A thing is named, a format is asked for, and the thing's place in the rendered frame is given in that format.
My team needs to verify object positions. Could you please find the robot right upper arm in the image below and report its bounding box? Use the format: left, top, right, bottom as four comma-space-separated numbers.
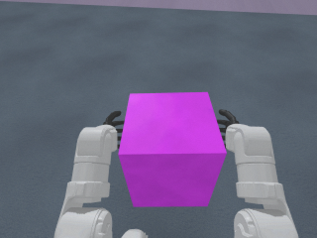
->
234, 208, 298, 238

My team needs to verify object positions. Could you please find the robot right hand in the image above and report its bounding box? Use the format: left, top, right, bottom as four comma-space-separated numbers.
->
217, 109, 240, 149

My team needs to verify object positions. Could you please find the right robot forearm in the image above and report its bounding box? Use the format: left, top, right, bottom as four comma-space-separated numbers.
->
225, 123, 299, 238

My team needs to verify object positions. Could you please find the robot left hand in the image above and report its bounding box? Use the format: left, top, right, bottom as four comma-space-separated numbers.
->
103, 111, 125, 149

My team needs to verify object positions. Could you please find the robot left upper arm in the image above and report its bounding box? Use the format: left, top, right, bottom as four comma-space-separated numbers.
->
54, 207, 113, 238

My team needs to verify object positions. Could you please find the carton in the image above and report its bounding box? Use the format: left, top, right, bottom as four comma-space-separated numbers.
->
118, 92, 227, 207

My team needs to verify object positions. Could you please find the left robot forearm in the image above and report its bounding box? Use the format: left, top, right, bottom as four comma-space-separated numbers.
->
53, 124, 118, 238

